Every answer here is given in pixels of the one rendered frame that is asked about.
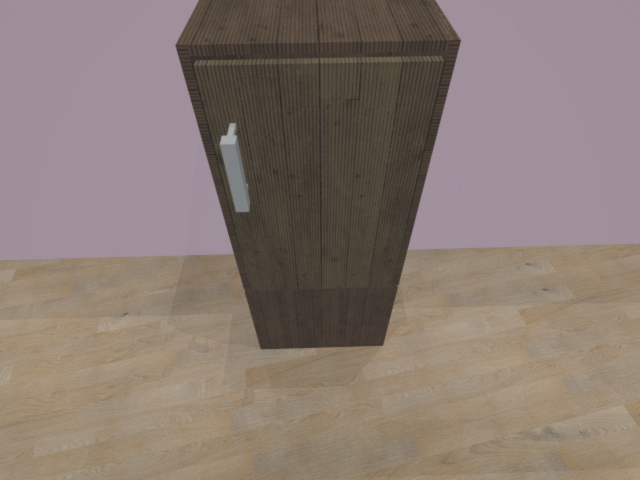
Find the cupboard door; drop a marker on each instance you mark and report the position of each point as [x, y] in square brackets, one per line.
[332, 150]

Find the handle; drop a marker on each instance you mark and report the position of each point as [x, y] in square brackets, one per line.
[234, 168]

